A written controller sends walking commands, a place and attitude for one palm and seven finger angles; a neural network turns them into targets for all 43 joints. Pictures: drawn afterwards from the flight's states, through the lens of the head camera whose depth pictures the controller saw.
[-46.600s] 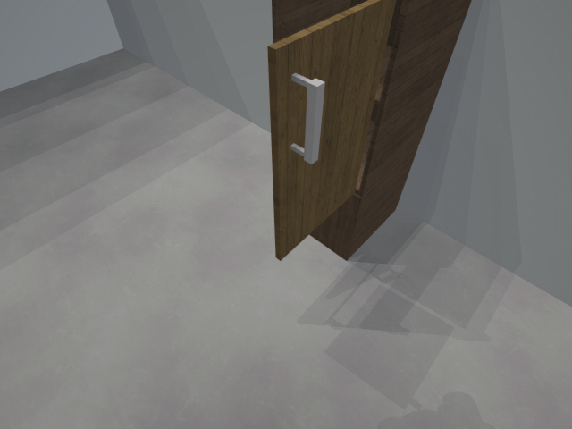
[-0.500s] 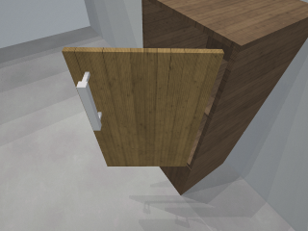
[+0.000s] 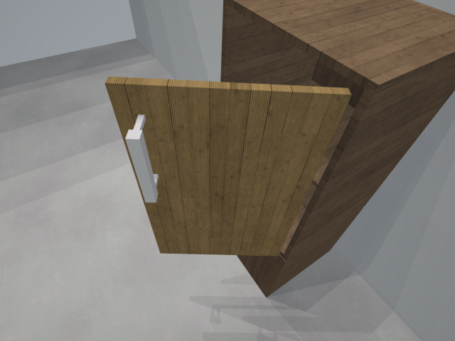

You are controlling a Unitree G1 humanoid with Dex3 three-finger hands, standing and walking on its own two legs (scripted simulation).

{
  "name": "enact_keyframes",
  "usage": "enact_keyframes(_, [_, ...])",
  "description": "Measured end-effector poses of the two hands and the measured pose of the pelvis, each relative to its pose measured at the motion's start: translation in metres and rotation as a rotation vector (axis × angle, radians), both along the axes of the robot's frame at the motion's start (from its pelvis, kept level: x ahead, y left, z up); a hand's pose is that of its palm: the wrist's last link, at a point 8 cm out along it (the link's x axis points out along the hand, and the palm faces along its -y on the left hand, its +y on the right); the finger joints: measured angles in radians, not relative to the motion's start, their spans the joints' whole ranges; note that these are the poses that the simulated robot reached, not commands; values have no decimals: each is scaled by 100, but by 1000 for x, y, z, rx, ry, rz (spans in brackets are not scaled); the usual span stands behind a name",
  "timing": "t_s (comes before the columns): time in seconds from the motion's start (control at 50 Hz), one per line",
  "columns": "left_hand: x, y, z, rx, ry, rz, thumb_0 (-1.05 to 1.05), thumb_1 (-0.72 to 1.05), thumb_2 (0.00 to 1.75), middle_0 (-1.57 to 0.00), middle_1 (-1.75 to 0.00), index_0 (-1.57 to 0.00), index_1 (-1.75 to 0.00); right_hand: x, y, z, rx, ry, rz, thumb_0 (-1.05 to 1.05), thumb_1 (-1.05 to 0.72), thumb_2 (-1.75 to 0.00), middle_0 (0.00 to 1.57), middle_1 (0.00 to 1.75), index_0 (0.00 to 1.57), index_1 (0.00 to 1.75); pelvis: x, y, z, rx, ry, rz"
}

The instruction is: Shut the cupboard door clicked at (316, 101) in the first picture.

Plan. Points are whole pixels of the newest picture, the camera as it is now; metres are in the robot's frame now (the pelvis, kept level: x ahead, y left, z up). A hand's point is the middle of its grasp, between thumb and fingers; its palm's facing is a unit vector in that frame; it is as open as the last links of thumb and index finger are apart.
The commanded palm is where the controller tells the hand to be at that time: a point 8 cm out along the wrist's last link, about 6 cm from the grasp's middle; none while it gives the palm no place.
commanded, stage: come to a stop and stand still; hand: left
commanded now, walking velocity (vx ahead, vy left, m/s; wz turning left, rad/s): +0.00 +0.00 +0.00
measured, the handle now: (146, 161) +0.38 +0.18 +0.11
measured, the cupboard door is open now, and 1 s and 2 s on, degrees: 56 56 56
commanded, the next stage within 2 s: look again from close up in 0.04 s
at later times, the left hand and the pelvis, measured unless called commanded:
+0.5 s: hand out of the picture +0.00 +0.17 -0.18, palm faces +0.01 -0.99 -0.17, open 7.4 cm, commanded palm none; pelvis +0.00 +0.01 +0.00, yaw +0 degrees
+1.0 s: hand out of the picture -0.02 +0.16 -0.18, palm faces +0.00 -0.98 -0.18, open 7.4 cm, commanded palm none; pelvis -0.02 -0.01 +0.00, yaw -1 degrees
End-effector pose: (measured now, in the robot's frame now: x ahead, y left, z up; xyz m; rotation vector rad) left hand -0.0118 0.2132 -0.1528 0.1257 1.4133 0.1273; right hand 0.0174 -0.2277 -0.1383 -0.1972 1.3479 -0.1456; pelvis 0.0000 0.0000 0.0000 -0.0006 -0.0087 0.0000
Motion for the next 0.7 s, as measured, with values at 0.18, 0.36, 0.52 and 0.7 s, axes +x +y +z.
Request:
enact_keyframes(0.18, [7,7,1,9,-2,-7,1,91,90,-20,-30,-20,-30,-9,6,-1,8,31,-11,0,-93,-90,20,30,20,30,2,3,0,2,1,-1])
enact_keyframes(0.36, [10,9,1,11,-2,-8,1,91,90,-20,-30,-20,-30,-22,14,-3,23,64,-24,0,-92,-90,20,30,20,30,3,5,0,2,2,0])
enact_keyframes(0.52, [8,8,1,6,0,-1,1,91,90,-20,-30,-20,-30,-27,18,-3,28,74,-29,0,-92,-90,20,30,20,30,2,6,1,2,0,2])
enact_keyframes(0.7, [0,4,1,-2,15,6,1,91,90,-20,-30,-20,-30,-29,18,-3,28,71,-32,0,-92,-90,20,30,20,30,1,6,1,4,-2,1])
